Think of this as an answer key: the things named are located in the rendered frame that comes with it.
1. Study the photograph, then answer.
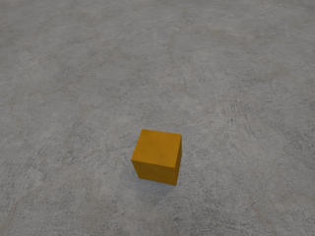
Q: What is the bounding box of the carton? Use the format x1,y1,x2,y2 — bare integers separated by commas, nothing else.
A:
131,129,182,186

